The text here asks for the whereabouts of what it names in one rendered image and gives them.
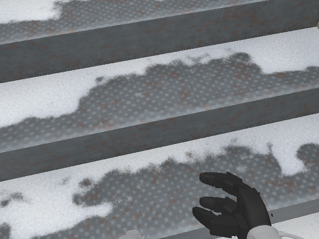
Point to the robot right hand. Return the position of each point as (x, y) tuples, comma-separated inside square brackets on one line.
[(237, 217)]

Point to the left robot shin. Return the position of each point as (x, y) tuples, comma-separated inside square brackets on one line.
[(130, 232)]

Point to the right robot forearm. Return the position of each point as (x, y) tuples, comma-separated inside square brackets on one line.
[(263, 232)]

